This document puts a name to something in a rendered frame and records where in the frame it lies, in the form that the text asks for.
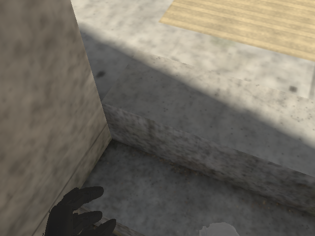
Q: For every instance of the stairs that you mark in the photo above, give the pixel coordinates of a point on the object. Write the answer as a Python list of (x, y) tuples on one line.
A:
[(161, 181)]

